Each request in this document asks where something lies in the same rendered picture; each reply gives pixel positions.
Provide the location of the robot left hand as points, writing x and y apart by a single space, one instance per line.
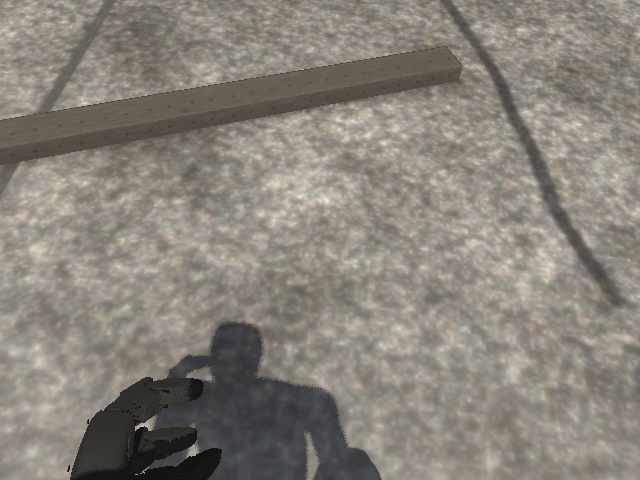
111 449

